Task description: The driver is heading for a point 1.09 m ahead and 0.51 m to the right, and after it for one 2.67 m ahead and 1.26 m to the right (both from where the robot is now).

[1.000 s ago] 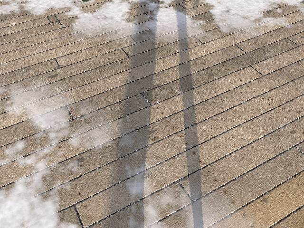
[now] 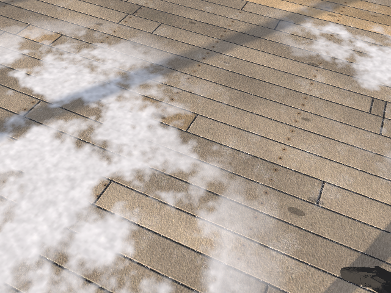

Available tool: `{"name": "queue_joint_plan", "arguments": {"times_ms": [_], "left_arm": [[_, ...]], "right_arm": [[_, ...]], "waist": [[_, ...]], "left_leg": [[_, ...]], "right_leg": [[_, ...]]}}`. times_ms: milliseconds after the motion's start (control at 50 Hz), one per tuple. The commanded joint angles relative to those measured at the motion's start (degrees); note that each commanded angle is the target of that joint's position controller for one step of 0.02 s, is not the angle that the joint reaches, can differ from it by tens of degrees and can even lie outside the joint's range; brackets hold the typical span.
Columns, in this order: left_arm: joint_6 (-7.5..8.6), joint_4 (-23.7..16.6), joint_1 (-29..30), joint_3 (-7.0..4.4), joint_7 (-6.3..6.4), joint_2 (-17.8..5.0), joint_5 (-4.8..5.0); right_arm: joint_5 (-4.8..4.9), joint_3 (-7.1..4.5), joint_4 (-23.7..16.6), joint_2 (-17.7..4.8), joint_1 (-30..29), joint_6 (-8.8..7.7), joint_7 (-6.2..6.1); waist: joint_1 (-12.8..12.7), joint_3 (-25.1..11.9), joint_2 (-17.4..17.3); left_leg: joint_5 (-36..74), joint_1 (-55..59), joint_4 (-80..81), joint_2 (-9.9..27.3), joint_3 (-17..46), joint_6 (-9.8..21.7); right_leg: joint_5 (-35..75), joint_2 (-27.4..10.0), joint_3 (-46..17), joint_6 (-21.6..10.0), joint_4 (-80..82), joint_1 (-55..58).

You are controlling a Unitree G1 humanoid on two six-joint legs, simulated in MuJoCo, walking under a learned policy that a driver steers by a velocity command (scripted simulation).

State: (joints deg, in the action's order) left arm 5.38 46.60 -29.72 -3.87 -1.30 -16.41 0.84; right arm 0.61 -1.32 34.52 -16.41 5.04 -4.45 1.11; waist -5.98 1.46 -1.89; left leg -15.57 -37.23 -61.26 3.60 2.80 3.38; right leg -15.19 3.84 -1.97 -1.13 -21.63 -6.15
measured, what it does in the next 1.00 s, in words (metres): walks ahead, turning right: left foot, then right foot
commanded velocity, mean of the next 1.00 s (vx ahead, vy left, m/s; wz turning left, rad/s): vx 1.00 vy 0.00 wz -0.79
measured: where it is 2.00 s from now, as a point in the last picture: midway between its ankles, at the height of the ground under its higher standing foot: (365, 167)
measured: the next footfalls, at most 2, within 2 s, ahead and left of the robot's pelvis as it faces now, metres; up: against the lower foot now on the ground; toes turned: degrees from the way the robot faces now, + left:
left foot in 0.18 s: +0.35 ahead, +0.16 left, +0.00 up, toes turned -9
right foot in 0.64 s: +0.68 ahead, -0.21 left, +0.00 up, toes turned -34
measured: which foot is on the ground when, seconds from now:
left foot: up 0.00-0.16, down 0.18-0.64, up 0.66-1.00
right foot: down 0.00-0.18, up 0.20-0.62, down 0.64-1.00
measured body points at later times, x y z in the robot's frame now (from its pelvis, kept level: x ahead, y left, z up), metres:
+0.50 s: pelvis +0.40 +0.00 -0.01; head +0.41 -0.02 +0.44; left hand +0.71 +0.17 -0.06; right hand +0.28 -0.27 -0.14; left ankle +0.31 +0.17 -0.74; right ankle +0.53 -0.18 -0.66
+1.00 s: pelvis +0.79 -0.22 -0.01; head +0.80 -0.25 +0.44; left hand +1.01 -0.04 -0.11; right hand +0.83 -0.58 -0.04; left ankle +1.10 -0.26 -0.69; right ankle +0.65 -0.18 -0.74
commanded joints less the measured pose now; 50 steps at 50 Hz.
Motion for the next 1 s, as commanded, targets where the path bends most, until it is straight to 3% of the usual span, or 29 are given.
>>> {"name": "queue_joint_plan", "arguments": {"times_ms": [20,120,160,180,200,220,240,260,280,300,320,340,380,440,500,540,580,620,640,660,680,700,720,740,780,800,880,920,1000], "left_arm": [[1.61,-6.8,9.1,-1.07,0.71,-7.8,0.83],[0.40,-4.3,3.0,-0.72,1.15,-8.2,1.92],[-0.48,-3.2,1.8,-0.52,1.13,-8.9,1.01],[-0.55,-4.1,3.6,-0.34,1.07,-9.1,0.23],[-0.25,-6.2,3.9,1.24,1.27,-4.5,-1.91],[0.72,-8.3,-3.8,2.97,1.37,2.4,2.49],[0.33,-7.7,1.6,1.91,2.20,-2.4,4.23],[0.05,-8.8,7.7,1.39,2.32,-3.9,3.74],[-0.51,-8.9,10.7,1.27,2.26,-3.7,2.40],[-1.04,-9.6,11.6,0.97,1.75,-2.9,1.61],[-2.11,-9.6,11.4,0.83,1.08,-1.9,1.90],[-3.19,-10.0,11.8,0.86,0.65,-0.8,2.32],[-4.53,-11.3,13.9,1.11,0.25,0.2,1.82],[-4.46,-12.9,17.1,1.30,-0.59,-0.9,1.10],[-3.80,-14.4,24.4,1.34,-2.22,-2.4,0.77],[-3.32,-15.5,26.8,0.94,-3.12,-3.7,1.06],[-3.53,-15.6,23.5,-0.58,-3.13,-7.2,2.01],[-4.81,-11.2,3.6,-4.02,-2.50,-13.7,2.25],[-5.67,-7.6,-6.1,-5.64,-1.29,-16.6,2.52],[-5.84,-8.0,-1.5,-5.31,-1.00,-19.9,2.04],[-3.76,-12.4,3.1,-3.72,-1.38,-17.6,-0.02],[-2.47,-12.9,2.5,-3.27,-1.51,-13.0,0.01],[-1.12,-12.0,4.4,-2.93,-1.80,-12.4,-0.43],[-0.22,-12.2,8.0,-2.38,-1.98,-10.9,-0.50],[0.09,-13.4,13.4,-1.91,-1.06,-9.7,-1.18],[0.01,-13.0,13.8,-1.54,-0.59,-8.6,-0.47],[-0.58,-11.1,11.3,-1.28,1.88,-7.8,0.79],[-1.21,-9.9,9.5,-1.92,2.14,-8.9,1.11],[-1.55,-7.9,7.5,-2.27,2.71,-7.8,2.17]], "right_arm": [[-1.02,0.53,-5.0,-1.4,-4.0,-2.15,1.03],[0.57,-0.81,-5.8,-4.2,-9.4,-3.40,1.50],[0.82,-3.12,-4.7,-8.0,-2.3,-3.58,0.64],[0.60,-4.27,-3.0,-9.7,7.5,-3.41,-0.11],[0.05,-5.52,-0.8,-14.0,22.1,-2.51,-1.25],[-1.25,-5.68,0.7,-17.1,23.4,-2.06,-0.04],[-0.65,-4.55,0.8,-11.0,20.4,-2.01,-0.03],[-0.08,-3.83,2.0,-8.0,18.5,-1.89,-0.33],[-0.76,-3.36,2.8,-6.3,16.0,-1.77,-0.31],[-1.85,-3.09,3.5,-4.3,13.2,-1.76,-0.18],[-2.18,-2.76,4.3,-2.2,10.7,-1.94,-0.19],[-1.60,-2.72,4.9,-1.1,8.9,-2.09,-0.18],[-0.81,-3.16,5.8,-2.0,7.3,-2.52,-0.36],[-1.39,-3.84,6.6,-5.1,5.6,-2.87,-1.24],[-1.03,-4.50,7.7,-8.7,8.1,-2.78,-1.67],[-1.04,-4.97,8.2,-11.9,9.7,-2.25,-1.57],[-0.56,-5.75,8.1,-15.6,11.1,-0.80,-1.68],[-0.05,-6.31,6.4,-17.6,8.3,0.41,-1.72],[0.11,-5.24,6.4,-13.9,7.4,-0.27,-1.67],[-1.82,-1.78,3.9,-2.0,11.5,-2.62,-0.88],[0.39,-0.63,-0.7,-3.3,14.7,-5.44,-0.26],[1.88,-1.82,-1.6,-9.8,4.5,-6.62,-0.36],[2.40,-1.85,-2.8,-9.0,1.4,-6.67,-0.77],[0.70,-1.49,-1.4,-7.6,2.2,-6.03,-1.42],[-0.54,-2.07,0.1,-7.9,6.1,-4.07,-1.32],[-0.80,-2.24,0.1,-7.8,5.8,-3.38,-1.41],[-2.24,-0.82,-4.4,-3.0,-7.5,-3.01,-1.20],[-1.49,-0.68,-6.0,-1.6,-11.3,-3.32,-0.54],[1.40,-2.88,-7.2,-6.1,-12.5,-3.94,-0.21]], "waist": [[5.1,5.1,3.7],[3.5,4.7,6.0],[8.6,-0.9,7.1],[14.5,-7.5,7.8],[19.5,-19.4,-0.1],[13.2,-28.4,-21.0],[14.2,-17.7,-14.3],[14.4,-9.2,-9.8],[12.7,-4.8,-2.7],[10.0,-2.0,-3.6],[7.8,-0.4,-5.1],[6.5,0.9,-5.5],[5.1,3.4,-3.2],[3.8,5.9,-0.6],[6.2,8.1,3.8],[6.1,7.5,2.9],[2.6,2.8,-2.4],[-8.0,-7.5,-5.7],[-11.6,-9.3,0.5],[-1.8,-7.0,23.9],[2.2,-21.5,22.1],[-1.7,-14.4,9.3],[1.6,-5.7,1.0],[4.7,-3.1,-4.5],[8.9,0.0,-1.3],[9.3,1.4,-0.4],[4.6,5.8,0.9],[1.8,4.4,2.8],[1.5,2.9,7.1]], "left_leg": [[10.7,-0.3,14.2,2.0,2.6,-2.1],[16.6,17.4,28.6,-2.3,0.4,-3.7],[10.2,28.3,31.1,-4.8,-1.9,-1.5],[9.2,42.4,28.1,-2.1,-0.8,-0.4],[-3.1,60.8,27.2,10.3,12.9,1.8],[-30.7,69.0,41.5,21.8,45.6,9.4],[-34.0,61.7,46.7,20.2,46.2,7.6],[-24.8,55.2,46.0,19.2,35.8,6.6],[-13.4,47.2,46.1,16.9,26.8,5.8],[-7.0,40.6,46.9,14.9,20.7,6.0],[-2.7,36.1,47.8,13.3,14.9,5.3],[0.4,33.6,49.1,12.7,10.2,4.6],[6.7,30.6,51.4,13.3,3.9,4.6],[12.1,28.5,54.3,11.6,-6.0,3.9],[16.0,30.7,56.3,9.2,-14.2,1.6],[34.3,34.8,53.9,9.1,-17.0,0.5],[66.8,41.9,43.2,10.3,-17.8,0.0],[79.4,35.9,17.3,11.2,-16.3,0.6],[49.2,21.5,-4.9,5.7,-15.5,-2.0],[-17.2,0.4,-31.9,-7.1,-10.5,-4.4],[-16.9,-11.1,-36.0,-8.1,4.7,-2.5],[-9.9,-11.3,-29.4,-4.7,6.4,-0.1],[-6.4,-11.1,-22.8,-3.4,5.6,0.2],[-4.2,-6.2,-17.9,-0.9,6.4,-0.3],[-2.3,0.9,-11.2,1.0,7.6,-2.7],[-2.1,1.9,-6.7,1.6,6.9,-3.8],[14.5,7.7,15.9,-1.0,1.7,-7.5],[22.9,15.0,24.9,-3.8,-0.2,-8.0],[22.1,16.7,33.3,-3.8,4.7,-7.9]], "right_leg": [[1.5,-14.3,-18.4,-12.2,13.6,-7.5],[6.2,-15.0,-15.3,-9.5,13.0,-8.1],[24.9,-12.4,-12.5,-7.0,-0.4,-5.4],[28.6,-9.9,-10.4,-4.8,-14.2,-12.3],[13.4,-6.9,-7.6,-3.0,-35.8,-23.5],[-13.4,-2.8,-7.2,-1.8,-53.5,-37.8],[-10.0,-5.7,-6.9,-1.7,-60.5,-44.9],[-5.8,-7.9,-4.6,-1.8,-61.9,-48.3],[-2.7,-10.4,-3.9,-1.9,-59.9,-45.3],[-0.6,-12.0,-4.3,-1.8,-57.1,-42.7],[-0.2,-13.6,-4.9,-1.8,-55.7,-39.9],[-0.6,-14.4,-4.9,-1.8,-54.4,-39.3],[1.4,-15.3,-4.5,-1.1,-52.8,-40.8],[11.9,-14.9,-3.1,-0.3,-45.0,-40.9],[21.5,-12.3,3.3,-2.5,-30.9,-35.7],[21.8,-8.6,8.3,-4.6,-24.5,-29.7],[14.9,-3.0,13.0,-6.5,-24.4,-22.7],[7.3,0.4,12.0,-10.1,-24.6,1.7],[8.9,-1.3,5.1,-12.6,-20.2,19.3],[11.9,-7.5,-13.9,-18.8,-17.1,27.2],[-20.5,-18.7,-47.5,-27.8,0.8,33.4],[-27.9,-18.5,-49.9,-22.5,9.0,25.8],[-25.3,-17.8,-47.7,-20.6,10.7,15.4],[-18.7,-15.9,-42.7,-19.2,9.3,7.1],[-10.5,-10.7,-33.6,-19.1,8.8,-5.3],[-7.7,-9.4,-29.9,-18.8,9.5,-8.3],[3.9,-3.0,-18.4,-15.8,9.5,-18.6],[1.6,-2.1,-17.4,-13.1,9.0,-21.1],[-1.8,-4.8,-23.7,-10.5,3.0,-9.5]]}}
